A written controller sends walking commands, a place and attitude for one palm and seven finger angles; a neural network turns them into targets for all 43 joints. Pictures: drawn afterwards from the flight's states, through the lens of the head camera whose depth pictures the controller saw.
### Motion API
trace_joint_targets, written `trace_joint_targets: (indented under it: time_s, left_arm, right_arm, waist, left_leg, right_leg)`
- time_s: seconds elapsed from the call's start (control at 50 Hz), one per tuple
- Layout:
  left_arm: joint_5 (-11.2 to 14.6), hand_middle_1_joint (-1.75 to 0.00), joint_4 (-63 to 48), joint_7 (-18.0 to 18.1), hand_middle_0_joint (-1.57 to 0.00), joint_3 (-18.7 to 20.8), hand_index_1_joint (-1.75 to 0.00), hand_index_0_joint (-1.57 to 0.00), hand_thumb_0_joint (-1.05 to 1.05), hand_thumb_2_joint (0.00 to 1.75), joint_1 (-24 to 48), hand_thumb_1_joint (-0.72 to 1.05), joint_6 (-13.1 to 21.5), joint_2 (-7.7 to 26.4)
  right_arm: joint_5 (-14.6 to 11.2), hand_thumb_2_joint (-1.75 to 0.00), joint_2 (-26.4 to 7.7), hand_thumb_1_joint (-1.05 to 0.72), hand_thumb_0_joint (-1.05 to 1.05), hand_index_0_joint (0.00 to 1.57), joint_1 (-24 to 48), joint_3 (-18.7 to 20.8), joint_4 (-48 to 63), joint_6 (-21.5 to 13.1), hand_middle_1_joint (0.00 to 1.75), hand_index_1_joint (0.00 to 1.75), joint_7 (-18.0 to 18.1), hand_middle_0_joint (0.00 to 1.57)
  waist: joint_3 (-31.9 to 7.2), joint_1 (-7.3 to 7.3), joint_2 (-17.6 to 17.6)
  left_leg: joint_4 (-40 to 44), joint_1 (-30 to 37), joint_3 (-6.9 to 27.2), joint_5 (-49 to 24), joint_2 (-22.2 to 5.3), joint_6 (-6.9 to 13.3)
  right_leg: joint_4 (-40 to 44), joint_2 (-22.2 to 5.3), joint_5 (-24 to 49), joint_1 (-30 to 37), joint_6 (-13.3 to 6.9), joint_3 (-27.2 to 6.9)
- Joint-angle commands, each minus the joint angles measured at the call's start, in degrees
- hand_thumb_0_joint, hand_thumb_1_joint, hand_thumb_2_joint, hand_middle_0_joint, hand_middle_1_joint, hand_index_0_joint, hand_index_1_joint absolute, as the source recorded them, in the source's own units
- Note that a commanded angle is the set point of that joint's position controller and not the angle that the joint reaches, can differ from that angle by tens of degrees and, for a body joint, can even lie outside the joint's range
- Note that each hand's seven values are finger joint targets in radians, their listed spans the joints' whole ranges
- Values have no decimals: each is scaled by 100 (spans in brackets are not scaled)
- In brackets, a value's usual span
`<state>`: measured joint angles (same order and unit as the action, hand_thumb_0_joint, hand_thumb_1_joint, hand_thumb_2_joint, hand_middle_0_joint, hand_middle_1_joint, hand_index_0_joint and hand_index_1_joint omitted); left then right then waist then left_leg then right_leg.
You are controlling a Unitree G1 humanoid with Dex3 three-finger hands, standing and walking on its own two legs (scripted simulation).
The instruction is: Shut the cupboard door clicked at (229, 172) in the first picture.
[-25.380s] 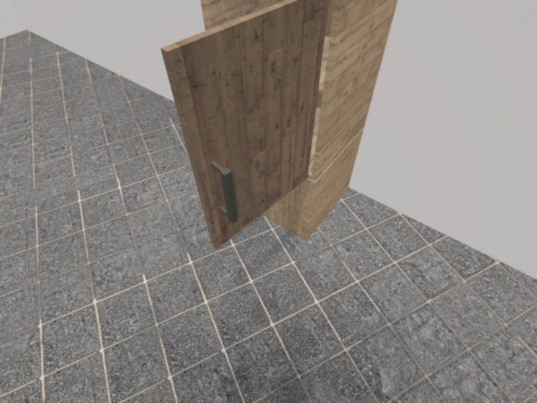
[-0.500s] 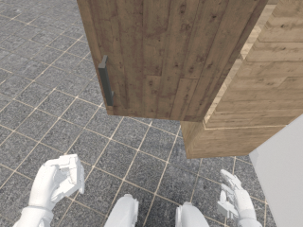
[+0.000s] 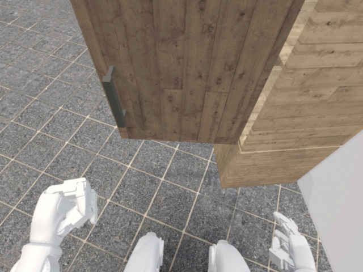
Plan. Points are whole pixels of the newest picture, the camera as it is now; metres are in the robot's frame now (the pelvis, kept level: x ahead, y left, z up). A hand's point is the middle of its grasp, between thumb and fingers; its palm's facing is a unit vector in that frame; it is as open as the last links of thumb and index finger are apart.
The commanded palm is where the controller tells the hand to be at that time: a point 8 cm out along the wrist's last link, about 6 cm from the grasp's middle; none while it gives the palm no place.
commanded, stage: bring the fist close to the handle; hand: left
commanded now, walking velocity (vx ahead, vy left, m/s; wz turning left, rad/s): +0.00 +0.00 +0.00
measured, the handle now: (117, 99) +0.52 +0.21 +0.02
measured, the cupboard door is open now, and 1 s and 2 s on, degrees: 82 82 79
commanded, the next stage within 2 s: push the door shut along its arc in 1.48 s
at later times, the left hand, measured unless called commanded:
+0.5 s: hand (110, 177) +0.30 +0.17 +0.03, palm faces -0.05 -1.00 -0.02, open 3.1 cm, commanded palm +0.29 +0.23 +0.04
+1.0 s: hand (121, 142) +0.39 +0.18 +0.02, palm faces +0.00 -1.00 -0.04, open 3.1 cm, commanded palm +0.38 +0.22 +0.01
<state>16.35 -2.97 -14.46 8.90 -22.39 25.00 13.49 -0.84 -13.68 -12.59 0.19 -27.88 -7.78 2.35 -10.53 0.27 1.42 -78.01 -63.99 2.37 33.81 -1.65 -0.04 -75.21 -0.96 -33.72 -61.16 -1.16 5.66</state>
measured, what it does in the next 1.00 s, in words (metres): stands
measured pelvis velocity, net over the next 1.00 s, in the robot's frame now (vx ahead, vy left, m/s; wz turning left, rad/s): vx -0.01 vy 0.01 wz -0.02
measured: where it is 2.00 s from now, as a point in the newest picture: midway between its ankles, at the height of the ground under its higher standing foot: outside the picture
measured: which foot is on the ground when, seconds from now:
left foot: down 0.00-1.00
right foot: down 0.00-1.00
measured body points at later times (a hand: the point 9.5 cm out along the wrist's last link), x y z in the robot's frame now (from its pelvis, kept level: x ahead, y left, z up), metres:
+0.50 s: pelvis -0.01 +0.00 -0.01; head +0.09 +0.01 +0.43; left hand +0.29 +0.23 +0.04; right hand +0.16 -0.24 -0.10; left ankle +0.03 +0.12 -0.61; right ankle +0.02 -0.11 -0.61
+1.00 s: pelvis -0.01 +0.01 -0.02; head +0.11 +0.02 +0.42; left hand +0.39 +0.23 +0.02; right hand +0.12 -0.25 -0.13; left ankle +0.03 +0.12 -0.61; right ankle +0.02 -0.11 -0.61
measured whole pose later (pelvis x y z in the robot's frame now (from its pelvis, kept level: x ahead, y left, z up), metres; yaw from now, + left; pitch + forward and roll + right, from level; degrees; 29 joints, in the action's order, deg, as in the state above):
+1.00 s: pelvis -0.01 +0.01 -0.02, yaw -1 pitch +25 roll -2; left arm 9.8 37.5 -9.6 12.6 22.8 27.5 16.0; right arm 0.0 -14.6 -12.2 -0.2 -34.9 -3.5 0.8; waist -10.3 -3.6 1.3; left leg -80.2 -72.1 0.9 32.6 -1.4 0.6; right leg -78.1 -1.2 -32.5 -70.0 -0.6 4.0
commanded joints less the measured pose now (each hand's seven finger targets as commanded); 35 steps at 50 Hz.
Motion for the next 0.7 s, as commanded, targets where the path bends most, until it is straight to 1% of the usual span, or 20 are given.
trace_joint_targets:
  time_s: [0.0, 0.02, 0.06, 0.1, 0.14, 0.16, 0.2, 0.24, 0.32, 0.34, 0.36, 0.38, 0.4, 0.44, 0.5, 0.54, 0.56, 0.6, 0.62, 0.68]
  left_arm:
    - [96, -150, -915, -147, -130, 323, -150, -130, 0, 90, -124, 90, 106, 655]
    - [120, -150, -1101, -150, -130, 337, -150, -130, 0, 90, -64, 90, 112, 651]
    - [141, -150, -1280, -86, -130, 430, -150, -130, 0, 90, 15, 90, 135, 717]
    - [112, -150, -1194, 30, -130, 606, -150, -130, 0, 90, 448, 90, 227, 902]
    - [52, -150, -1042, 111, -130, 329, -150, -130, 0, 90, 810, 90, 385, 605]
    - [43, -150, -921, 142, -130, 255, -150, -130, 0, 90, 1051, 90, 445, 541]
    - [7, -150, -582, 132, -130, 226, -150, -130, 0, 90, 1406, 90, 472, 578]
    - [-66, -150, -223, 61, -130, 27, -150, -130, 0, 90, 1773, 90, 394, 487]
    - [-101, -150, 15, -23, -130, 293, -150, -130, 0, 90, 2264, 90, 131, 824]
    - [-93, -150, -34, -8, -130, 416, -150, -130, 0, 90, 2369, 90, 93, 918]
    - [-90, -150, -48, 32, -130, 485, -150, -130, 0, 90, 2451, 90, 68, 956]
    - [-98, -150, -145, 83, -130, 471, -150, -130, 0, 90, 2566, 90, 58, 928]
    - [-81, -150, -155, 167, -130, 606, -150, -130, 0, 90, 2689, 90, 45, 1045]
    - [-86, -150, -10, 289, -130, 481, -150, -130, 0, 90, 2757, 90, 64, 810]
    - [-168, -150, 642, 441, -130, 487, -150, -130, 0, 90, 2969, 90, 88, 778]
    - [-287, -150, 1053, 446, -130, 280, -150, -130, 0, 90, 3243, 90, 102, 602]
    - [-329, -150, 1241, 434, -130, 267, -150, -130, 0, 90, 3371, 90, 111, 613]
    - [-367, -150, 1495, 383, -130, 242, -150, -130, 0, 90, 3693, 90, 151, 636]
    - [-385, -150, 1508, 351, -130, 197, -150, -130, 0, 90, 3916, 90, 197, 614]
    - [-335, -150, 1500, 331, -130, 368, -150, -130, 0, 90, 4361, 90, 408, 759]
  right_arm:
    - [-52, -90, -742, -90, 0, 20, 131, 344, 928, -274, 30, 30, 91, 20]
    - [-58, -90, -725, -90, 0, 20, 163, 340, 956, -272, 30, 30, 91, 20]
    - [-54, -90, -707, -90, 0, 20, 174, 341, 981, -260, 30, 30, 101, 20]
    - [-6, -90, -714, -90, 0, 20, 126, 314, 875, -254, 30, 30, 127, 20]
    - [14, -90, -708, -90, 0, 20, 150, 290, 821, -293, 30, 30, 110, 20]
    - [25, -90, -733, -90, 0, 20, 125, 279, 771, -312, 30, 30, 109, 20]
    - [29, -90, -793, -90, 0, 20, 85, 270, 681, -326, 30, 30, 113, 20]
    - [10, -90, -831, -90, 0, 20, 94, 261, 654, -333, 30, 30, 114, 20]
    - [-26, -90, -884, -90, 0, 20, 71, 265, 634, -287, 30, 30, 126, 20]
    - [-24, -90, -878, -90, 0, 20, 93, 270, 627, -271, 30, 30, 119, 20]
    - [-27, -90, -866, -90, 0, 20, 97, 270, 626, -247, 30, 30, 111, 20]
    - [-21, -90, -859, -90, 0, 20, 110, 271, 638, -234, 30, 30, 94, 20]
    - [-5, -90, -867, -90, 0, 20, 94, 269, 606, -221, 30, 30, 93, 20]
    - [7, -90, -818, -90, 0, 20, 96, 266, 550, -190, 30, 30, 49, 20]
    - [32, -90, -863, -90, 0, 20, -9, 260, 420, -116, 30, 30, 16, 20]
    - [30, -90, -871, -90, 0, 20, -36, 276, 356, -68, 30, 30, -11, 20]
    - [27, -90, -899, -90, 0, 20, -70, 282, 325, -45, 30, 30, -15, 20]
    - [24, -90, -945, -90, 0, 20, -139, 293, 286, -16, 30, 30, -7, 20]
    - [19, -90, -943, -90, 0, 20, -129, 305, 269, -7, 30, 30, -8, 20]
    - [32, -90, -951, -90, 0, 20, -133, 324, 218, 9, 30, 30, -12, 20]
  waist:
    - [-1364, -26, -56]
    - [-1494, 11, 13]
    - [-1506, 26, 43]
    - [-1393, -51, 58]
    - [-1217, -146, 120]
    - [-1157, -221, 77]
    - [-1086, -275, 35]
    - [-1110, -320, -22]
    - [-1626, -173, 77]
    - [-1859, -91, 176]
    - [-1955, -56, 185]
    - [-2085, -32, 343]
    - [-2213, -9, 350]
    - [-2209, -39, 335]
    - [-1849, -148, 91]
    - [-1639, -267, -58]
    - [-1577, -294, -109]
    - [-1568, -338, -170]
    - [-1688, -350, -77]
    - [-2000, -277, 123]
  left_leg:
    - [1103, 756, -19, -1333, 197, 129]
    - [1109, 792, -27, -1384, 198, 126]
    - [1154, 899, -15, -1436, 192, 123]
    - [1027, 784, -3, -1412, 180, 124]
    - [996, 781, 23, -1244, 174, 117]
    - [964, 746, 43, -1118, 168, 122]
    - [908, 604, 72, -943, 168, 137]
    - [905, 514, 61, -745, 175, 149]
    - [978, 623, 26, -889, 177, 165]
    - [1005, 692, 16, -1006, 181, 156]
    - [1058, 806, 21, -1156, 177, 150]
    - [1093, 954, 19, -1285, 176, 142]
    - [1106, 1022, 51, -1389, 171, 137]
    - [1133, 1126, 33, -1534, 174, 123]
    - [1151, 901, 74, -1392, 158, 120]
    - [1119, 754, 35, -1187, 153, 125]
    - [1122, 723, 42, -1112, 145, 126]
    - [1113, 720, 64, -1101, 144, 137]
    - [1085, 780, 38, -1149, 148, 137]
    - [1098, 999, 63, -1311, 145, 102]
  right_leg:
    - [1304, 192, 1130, 1384, -49, -614]
    - [1293, 163, 1198, 1484, -40, -642]
    - [1269, 177, 1281, 1471, -45, -588]
    - [1201, 204, 1240, 1303, -55, -584]
    - [1138, 202, 1016, 959, -58, -513]
    - [1133, 212, 863, 800, -52, -483]
    - [1143, 224, 605, 671, -70, -511]
    - [1197, 188, 397, 610, -57, -563]
    - [1181, 171, 583, 893, -63, -614]
    - [1139, 164, 706, 1030, -71, -622]
    - [1101, 173, 913, 1099, -76, -579]
    - [1044, 171, 1081, 1087, -78, -520]
    - [982, 190, 1191, 1102, -86, -471]
    - [978, 171, 1408, 1098, -61, -441]
    - [991, 196, 1270, 931, -56, -387]
    - [1043, 168, 1128, 810, -25, -416]
    - [1059, 167, 1057, 741, -29, -413]
    - [1048, 178, 1054, 684, -48, -410]
    - [1026, 159, 1134, 684, -43, -430]
    - [952, 149, 1254, 676, -72, -414]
